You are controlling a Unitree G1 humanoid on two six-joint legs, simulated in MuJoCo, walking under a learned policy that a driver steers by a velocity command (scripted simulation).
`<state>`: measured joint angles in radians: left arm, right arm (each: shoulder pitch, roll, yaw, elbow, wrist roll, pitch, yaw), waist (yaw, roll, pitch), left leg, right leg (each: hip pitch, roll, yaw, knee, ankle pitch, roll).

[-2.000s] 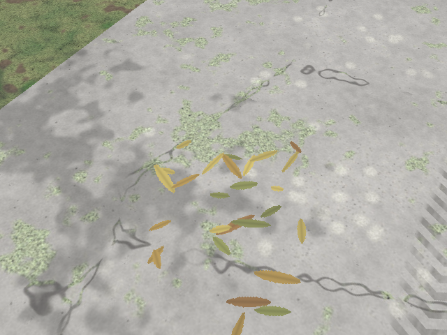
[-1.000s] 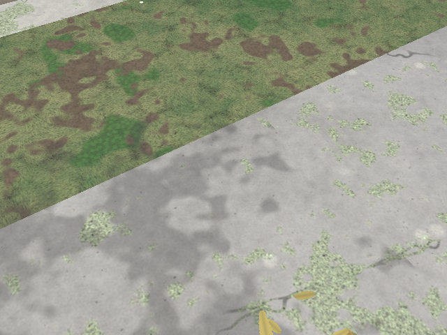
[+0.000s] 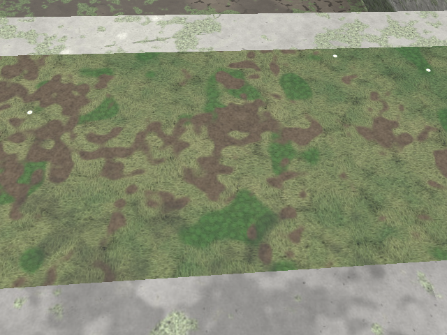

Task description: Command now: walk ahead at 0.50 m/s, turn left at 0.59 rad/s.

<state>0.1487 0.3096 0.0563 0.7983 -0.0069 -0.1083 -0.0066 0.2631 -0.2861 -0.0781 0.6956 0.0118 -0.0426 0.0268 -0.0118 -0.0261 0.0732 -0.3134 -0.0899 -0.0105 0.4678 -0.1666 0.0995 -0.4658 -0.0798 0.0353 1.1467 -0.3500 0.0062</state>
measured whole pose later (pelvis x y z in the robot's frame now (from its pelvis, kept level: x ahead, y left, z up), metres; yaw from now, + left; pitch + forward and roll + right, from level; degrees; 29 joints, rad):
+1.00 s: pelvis +0.50 +0.11 +0.00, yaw +33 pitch +2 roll -1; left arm 0.19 0.32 0.05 0.79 -0.02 -0.06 0.00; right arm 0.15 -0.29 -0.06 0.63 0.00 -0.03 0.03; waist 0.02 -0.03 0.09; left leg -0.37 -0.06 0.02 0.49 -0.15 0.08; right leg -0.47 -0.09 0.01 1.19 -0.45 0.04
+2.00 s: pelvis +0.65 +0.20 +0.01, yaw +2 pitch +2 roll -1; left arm 0.19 0.37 0.10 0.65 -0.02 0.07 0.03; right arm 0.15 -0.26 -0.06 0.77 -0.01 0.00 -0.04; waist -0.01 -0.06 0.04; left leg -0.24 0.01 0.01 0.44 -0.23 0.01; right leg -0.53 0.05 0.09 1.13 -0.42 0.08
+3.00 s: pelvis +0.99 +0.17 +0.01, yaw -8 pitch +1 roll +1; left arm 0.22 0.30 0.05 0.71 -0.01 -0.06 0.01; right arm 0.31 -0.27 -0.05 0.87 0.00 -0.09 0.03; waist -0.04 -0.05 0.02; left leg -0.14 -0.07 0.05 0.29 -0.17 0.07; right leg -0.66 -0.13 0.05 1.00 -0.18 0.01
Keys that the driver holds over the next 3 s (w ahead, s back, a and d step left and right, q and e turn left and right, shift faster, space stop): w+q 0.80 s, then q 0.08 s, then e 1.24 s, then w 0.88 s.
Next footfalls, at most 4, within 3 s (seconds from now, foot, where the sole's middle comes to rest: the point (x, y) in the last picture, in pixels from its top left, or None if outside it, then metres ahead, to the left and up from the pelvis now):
0.34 right None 0.39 -0.13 -0.77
0.86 left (145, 298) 0.55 0.23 -0.77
1.38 right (195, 244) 0.73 0.09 -0.77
1.82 left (120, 256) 0.68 0.32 -0.77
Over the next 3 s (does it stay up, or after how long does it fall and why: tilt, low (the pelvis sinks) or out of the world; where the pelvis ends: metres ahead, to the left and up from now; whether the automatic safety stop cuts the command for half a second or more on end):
stays up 0.99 0.17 0.01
